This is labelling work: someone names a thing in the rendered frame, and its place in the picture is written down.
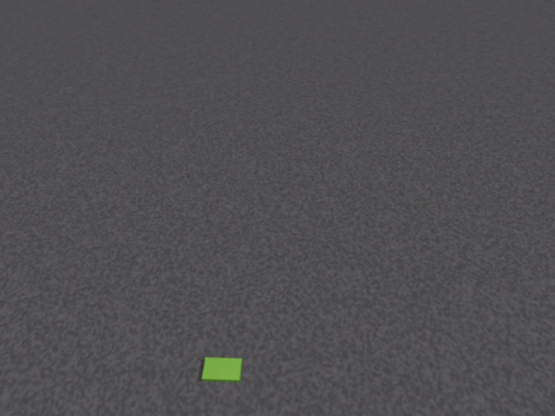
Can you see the small box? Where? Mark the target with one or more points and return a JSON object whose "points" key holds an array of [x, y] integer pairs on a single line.
{"points": [[222, 369]]}

